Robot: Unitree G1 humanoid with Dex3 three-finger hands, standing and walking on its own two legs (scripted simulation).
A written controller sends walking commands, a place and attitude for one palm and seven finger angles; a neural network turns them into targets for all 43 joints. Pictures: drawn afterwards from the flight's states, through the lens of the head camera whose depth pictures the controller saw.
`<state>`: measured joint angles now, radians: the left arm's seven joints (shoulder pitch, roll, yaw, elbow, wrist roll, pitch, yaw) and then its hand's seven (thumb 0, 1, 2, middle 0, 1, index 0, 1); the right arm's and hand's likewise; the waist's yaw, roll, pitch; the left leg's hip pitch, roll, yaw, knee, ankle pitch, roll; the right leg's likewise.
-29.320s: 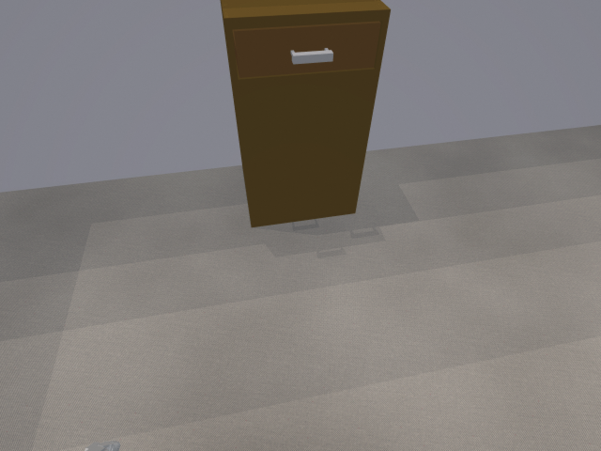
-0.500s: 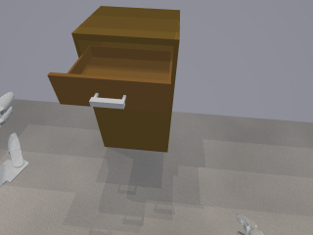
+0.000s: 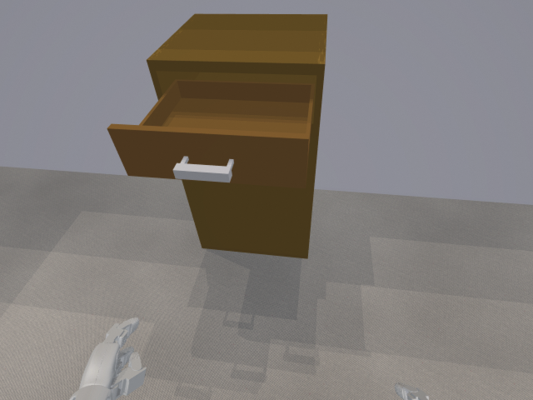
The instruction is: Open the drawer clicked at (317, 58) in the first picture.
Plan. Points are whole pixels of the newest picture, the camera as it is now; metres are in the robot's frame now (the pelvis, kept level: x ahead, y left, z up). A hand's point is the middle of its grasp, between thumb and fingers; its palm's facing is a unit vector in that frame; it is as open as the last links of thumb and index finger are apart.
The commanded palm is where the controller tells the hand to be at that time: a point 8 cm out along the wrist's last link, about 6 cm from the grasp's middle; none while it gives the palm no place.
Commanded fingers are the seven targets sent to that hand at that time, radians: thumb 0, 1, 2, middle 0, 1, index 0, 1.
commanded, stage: let the arm hang, fingers relaxed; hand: left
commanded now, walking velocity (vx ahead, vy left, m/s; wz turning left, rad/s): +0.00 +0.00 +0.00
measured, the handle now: (205, 167) +0.59 +0.17 +0.03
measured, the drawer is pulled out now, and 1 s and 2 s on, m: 0.30 0.30 0.30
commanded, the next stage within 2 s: look to check the result in 0.92 s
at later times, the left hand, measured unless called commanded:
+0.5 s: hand out of the picture -0.05 +0.17 -0.15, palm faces +0.00 -0.98 -0.20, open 7.3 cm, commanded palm none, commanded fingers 0.00 0.90 0.90 -0.20 -0.30 -0.20 -0.30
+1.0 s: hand out of the picture +0.00 +0.17 -0.15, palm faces +0.00 -0.98 -0.18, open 7.3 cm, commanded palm none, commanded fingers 0.00 0.90 0.90 -0.20 -0.30 -0.20 -0.30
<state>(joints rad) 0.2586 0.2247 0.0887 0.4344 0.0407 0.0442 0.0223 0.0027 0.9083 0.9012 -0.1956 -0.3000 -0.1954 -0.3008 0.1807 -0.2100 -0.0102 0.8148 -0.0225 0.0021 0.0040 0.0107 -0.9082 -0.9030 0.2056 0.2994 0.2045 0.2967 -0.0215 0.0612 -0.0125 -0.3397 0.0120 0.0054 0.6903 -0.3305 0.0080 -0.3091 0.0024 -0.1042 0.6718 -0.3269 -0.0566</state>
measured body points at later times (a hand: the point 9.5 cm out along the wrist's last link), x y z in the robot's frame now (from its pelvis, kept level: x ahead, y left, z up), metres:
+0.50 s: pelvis +0.00 +0.00 +0.02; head +0.02 -0.01 +0.47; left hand -0.04 +0.22 -0.13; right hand -0.05 -0.20 -0.14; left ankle +0.04 +0.12 -0.72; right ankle +0.03 -0.09 -0.72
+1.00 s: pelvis +0.00 +0.00 +0.02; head +0.02 +0.00 +0.47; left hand +0.00 +0.22 -0.14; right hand -0.04 -0.19 -0.14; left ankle +0.04 +0.12 -0.72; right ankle +0.03 -0.09 -0.72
